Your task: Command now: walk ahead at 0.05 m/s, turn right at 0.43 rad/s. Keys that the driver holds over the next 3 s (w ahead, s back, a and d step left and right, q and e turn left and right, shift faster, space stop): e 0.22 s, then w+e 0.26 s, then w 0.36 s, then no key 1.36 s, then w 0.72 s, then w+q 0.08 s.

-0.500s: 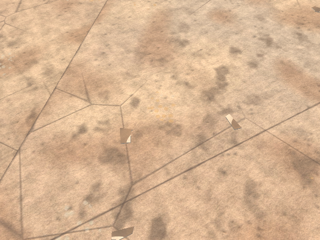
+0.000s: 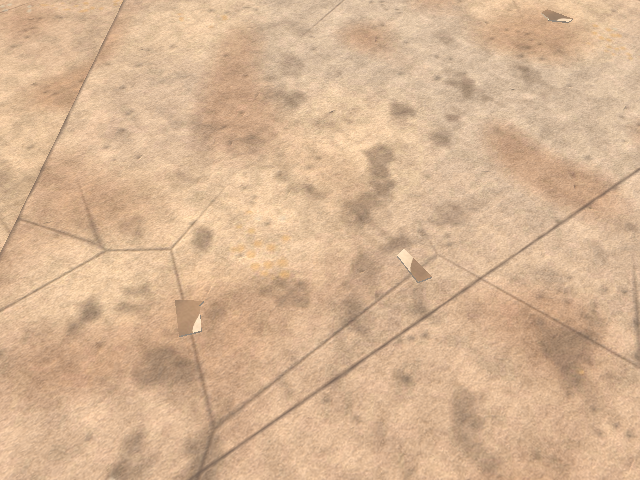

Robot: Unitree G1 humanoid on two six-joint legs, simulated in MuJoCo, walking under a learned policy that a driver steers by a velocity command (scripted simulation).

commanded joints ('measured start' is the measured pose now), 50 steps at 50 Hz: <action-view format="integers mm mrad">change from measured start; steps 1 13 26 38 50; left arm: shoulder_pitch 60 20 105 -20 5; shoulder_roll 56 137 160 65 87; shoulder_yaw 15 44 54 16 26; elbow -59 -124 -116 -184 -196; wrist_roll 3 -2 -6 6 17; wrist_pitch -2 -74 -87 -142 -142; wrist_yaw -9 -7 -9 -38 -67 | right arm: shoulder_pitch -53 -48 -107 180 247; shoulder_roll -167 -152 -127 -130 -195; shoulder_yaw -41 -73 -49 -33 -33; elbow -48 -28 -44 40 73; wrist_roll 4 9 48 21 43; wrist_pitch -3 11 -99 -109 -62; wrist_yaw -15 -9 59 54 28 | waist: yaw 9 -7 47 -48 53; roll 171 -103 -131 150 133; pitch -169 -102 -67 8 -129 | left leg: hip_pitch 73 -325 -62 334 291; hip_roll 267 -4 -48 200 136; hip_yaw -144 -177 -161 -431 -172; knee -181 651 77 -283 19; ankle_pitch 42 -242 -126 -203 570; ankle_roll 199 -57 -66 155 50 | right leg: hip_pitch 126 318 300 -337 256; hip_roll -25 -176 -137 -47 68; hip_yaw -19 365 443 87 -13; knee -101 -727 -732 59 -492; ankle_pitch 73 82 4 205 550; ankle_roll -12 -247 -271 -76 -133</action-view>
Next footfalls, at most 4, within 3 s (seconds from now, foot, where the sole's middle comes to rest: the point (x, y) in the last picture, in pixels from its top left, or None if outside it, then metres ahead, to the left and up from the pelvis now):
0.14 right None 0.05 -0.13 -0.77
0.60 left None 0.19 0.07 -0.77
1.02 right None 0.38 -0.28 -0.77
1.36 left None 0.45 -0.05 -0.77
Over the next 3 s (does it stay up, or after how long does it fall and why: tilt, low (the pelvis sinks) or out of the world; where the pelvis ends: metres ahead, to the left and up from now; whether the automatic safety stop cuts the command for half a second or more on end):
stays up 0.66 -0.27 -0.01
